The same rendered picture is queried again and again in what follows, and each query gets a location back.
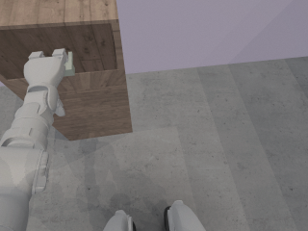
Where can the drawer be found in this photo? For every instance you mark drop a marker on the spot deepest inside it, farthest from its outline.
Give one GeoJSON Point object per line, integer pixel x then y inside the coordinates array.
{"type": "Point", "coordinates": [92, 45]}

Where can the cabinet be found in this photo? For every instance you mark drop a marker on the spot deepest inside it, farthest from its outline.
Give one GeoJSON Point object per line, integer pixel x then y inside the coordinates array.
{"type": "Point", "coordinates": [96, 103]}

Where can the handle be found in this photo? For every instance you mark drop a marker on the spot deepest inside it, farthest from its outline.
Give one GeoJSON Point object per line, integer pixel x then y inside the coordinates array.
{"type": "Point", "coordinates": [69, 67]}

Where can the left robot forearm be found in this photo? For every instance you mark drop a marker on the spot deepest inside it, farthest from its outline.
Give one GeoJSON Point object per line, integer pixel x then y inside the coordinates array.
{"type": "Point", "coordinates": [32, 121]}

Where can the robot left upper arm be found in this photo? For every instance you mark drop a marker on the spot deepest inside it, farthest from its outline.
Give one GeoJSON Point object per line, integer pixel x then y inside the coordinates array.
{"type": "Point", "coordinates": [23, 172]}

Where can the robot thigh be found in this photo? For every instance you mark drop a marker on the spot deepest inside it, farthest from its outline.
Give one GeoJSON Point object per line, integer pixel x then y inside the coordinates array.
{"type": "Point", "coordinates": [119, 223]}
{"type": "Point", "coordinates": [182, 218]}

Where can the robot left thigh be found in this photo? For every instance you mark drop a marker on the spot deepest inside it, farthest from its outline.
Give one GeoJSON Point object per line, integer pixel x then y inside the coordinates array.
{"type": "Point", "coordinates": [119, 223]}

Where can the robot left hand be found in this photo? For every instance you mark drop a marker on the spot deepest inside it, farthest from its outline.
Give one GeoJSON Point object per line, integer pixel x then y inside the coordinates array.
{"type": "Point", "coordinates": [49, 70]}

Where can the robot right thigh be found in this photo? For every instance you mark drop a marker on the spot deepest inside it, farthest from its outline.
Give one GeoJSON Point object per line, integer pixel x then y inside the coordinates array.
{"type": "Point", "coordinates": [182, 218]}

